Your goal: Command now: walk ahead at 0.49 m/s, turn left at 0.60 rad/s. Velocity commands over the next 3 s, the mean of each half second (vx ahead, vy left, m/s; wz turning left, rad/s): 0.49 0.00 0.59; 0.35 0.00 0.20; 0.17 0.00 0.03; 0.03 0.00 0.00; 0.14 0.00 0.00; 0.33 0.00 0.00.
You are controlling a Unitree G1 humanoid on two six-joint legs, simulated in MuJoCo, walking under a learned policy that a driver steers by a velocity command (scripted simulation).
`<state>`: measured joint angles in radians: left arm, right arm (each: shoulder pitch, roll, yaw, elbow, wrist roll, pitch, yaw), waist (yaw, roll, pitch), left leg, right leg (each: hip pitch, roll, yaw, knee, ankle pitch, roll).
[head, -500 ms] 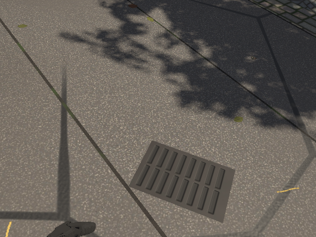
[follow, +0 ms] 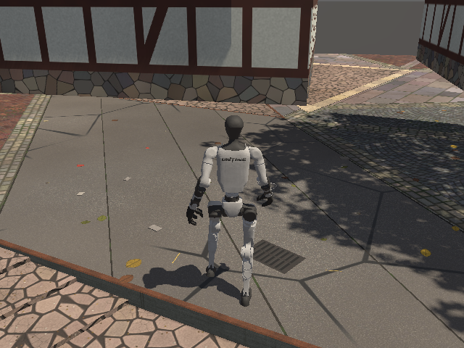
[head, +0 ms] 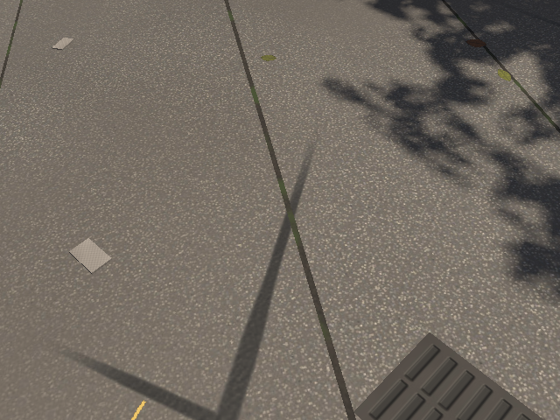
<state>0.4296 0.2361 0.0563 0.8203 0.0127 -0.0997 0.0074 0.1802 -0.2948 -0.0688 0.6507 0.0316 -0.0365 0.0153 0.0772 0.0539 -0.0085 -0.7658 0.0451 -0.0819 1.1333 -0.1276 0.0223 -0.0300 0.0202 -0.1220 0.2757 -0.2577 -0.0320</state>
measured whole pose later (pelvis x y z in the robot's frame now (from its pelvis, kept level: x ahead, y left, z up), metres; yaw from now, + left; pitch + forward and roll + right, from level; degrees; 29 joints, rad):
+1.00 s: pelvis +0.55 +0.06 +0.00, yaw +22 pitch +2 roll +0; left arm 0.23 0.23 0.02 0.78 0.02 -0.06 -0.02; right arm 0.17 -0.27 -0.04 0.71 0.00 -0.01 -0.03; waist 0.03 0.03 0.05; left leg -0.50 0.04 -0.07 0.80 -0.29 -0.06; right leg -0.28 0.04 -0.04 0.38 -0.14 -0.06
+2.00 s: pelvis +0.66 +0.10 -0.01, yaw +22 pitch -2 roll +0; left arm 0.11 0.23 0.03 0.98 0.00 0.00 0.01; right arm 0.21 -0.24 -0.05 1.03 -0.01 0.02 -0.05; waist 0.00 0.00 0.05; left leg -0.11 0.03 -0.01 0.47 -0.34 -0.04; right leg -0.25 0.02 -0.01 0.52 -0.25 -0.03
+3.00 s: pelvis +0.88 +0.14 +0.00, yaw +22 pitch +1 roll -1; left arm 0.16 0.23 0.03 1.02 0.02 -0.08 -0.03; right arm 0.22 -0.24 -0.07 0.98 0.01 -0.07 -0.04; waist 0.01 0.03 0.05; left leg -0.50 0.07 -0.02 1.09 -0.38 -0.01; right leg -0.24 0.04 -0.08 0.36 -0.13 -0.07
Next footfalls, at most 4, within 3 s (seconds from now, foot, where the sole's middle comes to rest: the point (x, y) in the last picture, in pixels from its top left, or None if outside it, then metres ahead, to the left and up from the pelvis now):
0.24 left None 0.32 0.14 -0.78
0.72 right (321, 370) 0.65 0.01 -0.78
1.16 left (232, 387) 0.59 0.23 -0.78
1.46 right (316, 334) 0.75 0.03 -0.78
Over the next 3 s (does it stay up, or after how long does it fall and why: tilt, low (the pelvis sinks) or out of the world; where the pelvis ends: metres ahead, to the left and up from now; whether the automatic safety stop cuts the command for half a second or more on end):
stays up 0.88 0.14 0.00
